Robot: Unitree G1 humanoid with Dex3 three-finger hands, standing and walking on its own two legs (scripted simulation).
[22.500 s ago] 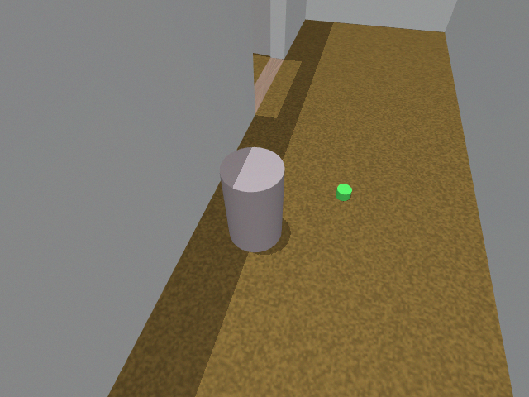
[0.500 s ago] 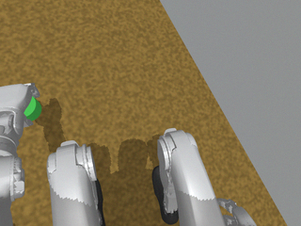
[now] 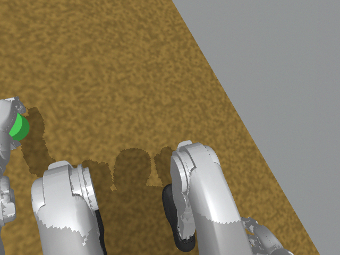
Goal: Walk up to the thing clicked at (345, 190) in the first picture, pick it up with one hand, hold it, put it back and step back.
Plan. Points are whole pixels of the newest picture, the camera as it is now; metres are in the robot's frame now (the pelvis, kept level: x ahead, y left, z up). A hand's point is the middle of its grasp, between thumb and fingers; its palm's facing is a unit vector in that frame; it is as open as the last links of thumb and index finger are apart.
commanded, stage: rest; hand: left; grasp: from above
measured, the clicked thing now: (8, 125) +0.42 +0.33 -0.22
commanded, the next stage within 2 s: open in 1.18 s
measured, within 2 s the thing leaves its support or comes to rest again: rests again in 0.92 s
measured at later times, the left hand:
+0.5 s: hand (16, 131) +0.41 +0.32 -0.24, palm faces -0.44 -0.17 -0.88, open 9.7 cm
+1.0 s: hand (18, 131) +0.41 +0.32 -0.25, palm faces -0.44 -0.16 -0.88, open 9.6 cm
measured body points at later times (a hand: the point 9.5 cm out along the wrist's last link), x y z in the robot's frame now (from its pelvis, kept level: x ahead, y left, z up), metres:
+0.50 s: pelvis +0.00 +0.00 -0.01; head +0.26 +0.11 +0.35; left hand +0.43 +0.32 -0.19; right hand +0.08 -0.26 -0.10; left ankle +0.07 +0.14 -0.27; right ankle +0.09 -0.12 -0.27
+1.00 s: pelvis +0.00 +0.01 -0.01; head +0.26 +0.12 +0.34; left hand +0.43 +0.32 -0.20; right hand +0.08 -0.25 -0.09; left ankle +0.07 +0.14 -0.27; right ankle +0.09 -0.12 -0.27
